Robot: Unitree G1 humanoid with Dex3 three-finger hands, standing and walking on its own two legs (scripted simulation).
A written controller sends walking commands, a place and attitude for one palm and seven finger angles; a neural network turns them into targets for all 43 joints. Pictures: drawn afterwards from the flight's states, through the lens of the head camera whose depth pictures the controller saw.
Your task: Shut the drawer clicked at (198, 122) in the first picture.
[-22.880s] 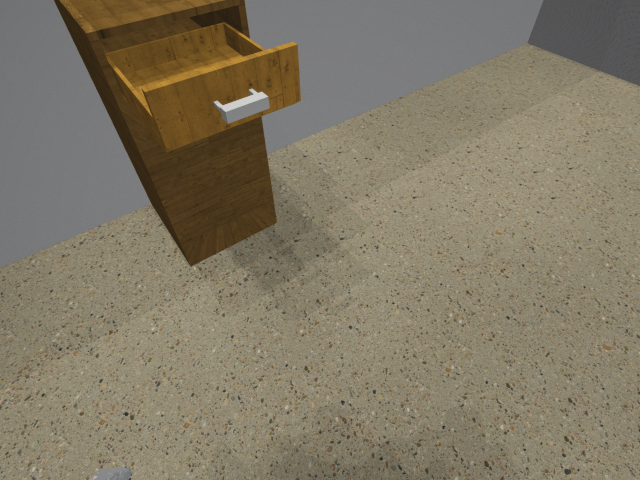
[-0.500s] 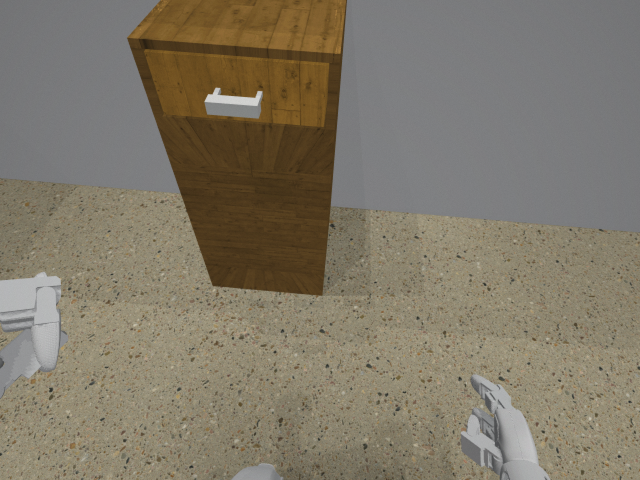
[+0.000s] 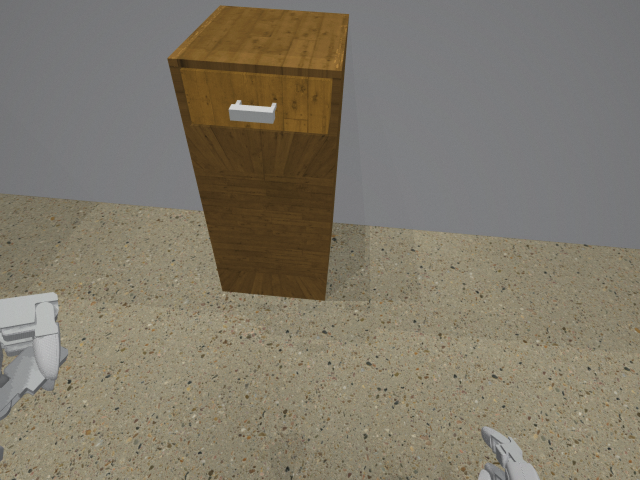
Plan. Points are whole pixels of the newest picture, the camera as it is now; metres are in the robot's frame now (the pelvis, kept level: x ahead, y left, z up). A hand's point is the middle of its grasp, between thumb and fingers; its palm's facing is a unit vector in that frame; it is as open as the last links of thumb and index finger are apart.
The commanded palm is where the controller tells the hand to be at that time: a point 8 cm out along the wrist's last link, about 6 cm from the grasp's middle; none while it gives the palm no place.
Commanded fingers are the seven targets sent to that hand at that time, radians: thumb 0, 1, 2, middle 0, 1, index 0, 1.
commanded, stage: stop stepping back and stand still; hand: left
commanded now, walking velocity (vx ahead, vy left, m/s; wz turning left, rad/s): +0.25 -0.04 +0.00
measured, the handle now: (254, 109) +0.91 +0.18 +0.03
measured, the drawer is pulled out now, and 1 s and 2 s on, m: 0.00 0.00 0.00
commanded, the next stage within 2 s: let the arm hang, fingers relaxed in 0.74 s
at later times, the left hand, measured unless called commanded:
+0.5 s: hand (33, 410) +0.14 +0.23 +0.18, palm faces +0.41 -0.79 -0.46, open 3.3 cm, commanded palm +0.08 +0.26 +0.19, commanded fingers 0.00 0.90 0.90 -1.40 -1.60 -1.40 -1.60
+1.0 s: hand out of the picture +0.14 +0.25 -0.04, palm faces +0.11 -0.90 -0.41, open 3.1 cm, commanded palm none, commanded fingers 0.00 0.90 0.90 -1.04 -1.21 -1.04 -1.21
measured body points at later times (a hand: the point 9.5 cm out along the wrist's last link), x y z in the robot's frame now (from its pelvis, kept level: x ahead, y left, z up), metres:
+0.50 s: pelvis -0.05 -0.02 -0.01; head -0.09 -0.01 +0.44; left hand +0.11 +0.27 +0.20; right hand +0.09 -0.24 -0.09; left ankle -0.01 +0.13 -0.73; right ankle -0.02 -0.10 -0.73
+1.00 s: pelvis -0.04 +0.00 +0.00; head -0.05 -0.02 +0.45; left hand +0.13 +0.29 -0.02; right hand +0.12 -0.25 -0.11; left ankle -0.03 +0.12 -0.73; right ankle -0.01 -0.10 -0.73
